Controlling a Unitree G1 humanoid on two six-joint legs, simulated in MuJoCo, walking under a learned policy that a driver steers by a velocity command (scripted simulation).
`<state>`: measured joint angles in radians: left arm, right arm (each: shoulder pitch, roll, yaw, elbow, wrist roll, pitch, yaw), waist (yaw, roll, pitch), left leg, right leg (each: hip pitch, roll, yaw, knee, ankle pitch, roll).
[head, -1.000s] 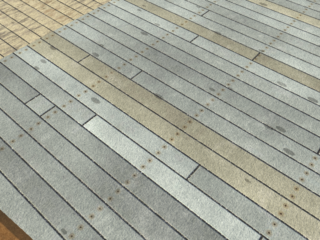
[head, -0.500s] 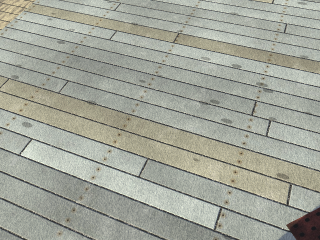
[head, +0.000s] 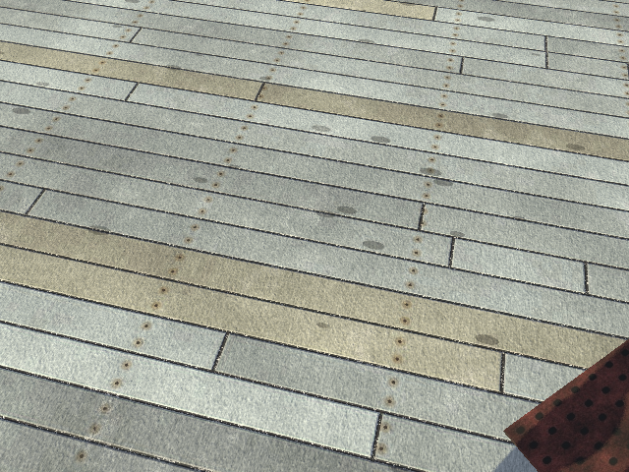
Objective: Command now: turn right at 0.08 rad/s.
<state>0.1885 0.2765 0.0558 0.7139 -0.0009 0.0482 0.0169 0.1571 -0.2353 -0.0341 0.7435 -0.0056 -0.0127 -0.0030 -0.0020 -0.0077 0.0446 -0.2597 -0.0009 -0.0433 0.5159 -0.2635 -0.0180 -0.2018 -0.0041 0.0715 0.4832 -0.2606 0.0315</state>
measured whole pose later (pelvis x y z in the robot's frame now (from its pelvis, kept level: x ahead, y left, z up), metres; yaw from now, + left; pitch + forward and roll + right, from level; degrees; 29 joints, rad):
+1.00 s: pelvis +0.00 -0.02 +0.00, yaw +1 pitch -2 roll +0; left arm 0.27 0.22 0.02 0.96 0.00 -0.01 0.03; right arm 0.21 -0.23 -0.04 1.08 0.00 0.01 -0.05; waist -0.01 0.00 0.04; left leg -0.20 0.03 -0.07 0.49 -0.26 -0.06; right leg -0.16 0.03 0.05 0.50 -0.31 -0.01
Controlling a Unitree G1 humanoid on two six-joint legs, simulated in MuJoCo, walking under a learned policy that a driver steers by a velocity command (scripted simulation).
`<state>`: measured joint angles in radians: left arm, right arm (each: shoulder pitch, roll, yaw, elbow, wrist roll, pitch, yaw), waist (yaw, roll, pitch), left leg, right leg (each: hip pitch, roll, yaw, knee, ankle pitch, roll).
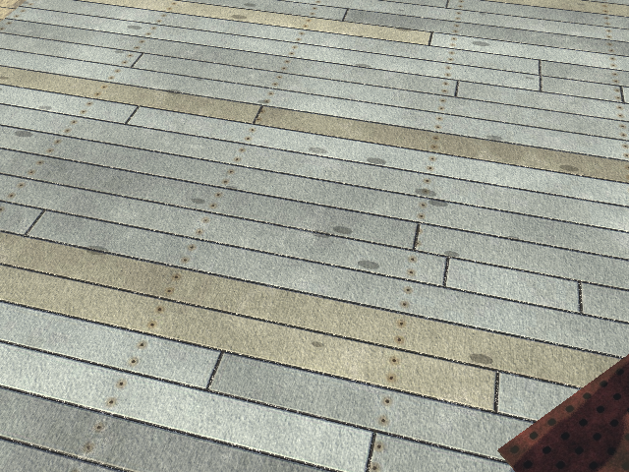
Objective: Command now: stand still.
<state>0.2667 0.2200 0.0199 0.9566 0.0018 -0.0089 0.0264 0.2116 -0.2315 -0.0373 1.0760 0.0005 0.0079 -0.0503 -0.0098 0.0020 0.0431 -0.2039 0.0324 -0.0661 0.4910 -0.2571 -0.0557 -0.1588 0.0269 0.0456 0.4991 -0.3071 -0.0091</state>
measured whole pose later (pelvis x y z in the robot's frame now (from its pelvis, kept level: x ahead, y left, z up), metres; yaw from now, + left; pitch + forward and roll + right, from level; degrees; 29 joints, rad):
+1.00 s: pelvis +0.35 -0.01 +0.01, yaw +0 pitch +0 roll -1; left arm 0.23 0.25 0.05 0.95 0.00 -0.10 -0.04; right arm 0.25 -0.27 -0.05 0.94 0.02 -0.10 -0.01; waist 0.02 0.04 0.04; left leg -0.51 0.10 -0.04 1.17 -0.29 0.05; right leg -0.21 0.07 -0.07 0.35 -0.14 -0.07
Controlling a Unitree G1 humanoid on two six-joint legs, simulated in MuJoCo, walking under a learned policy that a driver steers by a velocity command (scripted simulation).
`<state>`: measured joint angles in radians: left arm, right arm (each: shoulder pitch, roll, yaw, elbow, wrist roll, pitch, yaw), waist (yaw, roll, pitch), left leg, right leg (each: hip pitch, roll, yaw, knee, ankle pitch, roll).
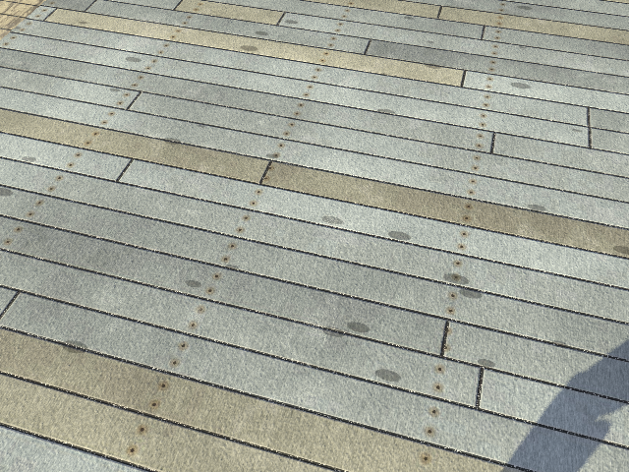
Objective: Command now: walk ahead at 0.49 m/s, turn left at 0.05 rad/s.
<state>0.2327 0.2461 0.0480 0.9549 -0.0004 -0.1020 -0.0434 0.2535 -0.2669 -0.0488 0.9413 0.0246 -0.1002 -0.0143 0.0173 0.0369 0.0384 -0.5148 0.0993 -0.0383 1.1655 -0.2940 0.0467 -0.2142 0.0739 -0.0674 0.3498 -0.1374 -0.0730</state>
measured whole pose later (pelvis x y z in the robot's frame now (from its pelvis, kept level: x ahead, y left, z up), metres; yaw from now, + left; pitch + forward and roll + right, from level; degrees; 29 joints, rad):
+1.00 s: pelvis +0.56 +0.10 -0.01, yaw +26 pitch +2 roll +0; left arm 0.11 0.25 0.04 0.77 0.02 -0.10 -0.02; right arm 0.29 -0.30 -0.06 0.74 0.01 0.00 -0.03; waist -0.01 0.03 0.04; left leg -0.44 -0.05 -0.11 1.15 -0.52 -0.04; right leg -0.37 0.03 -0.01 0.46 -0.13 -0.03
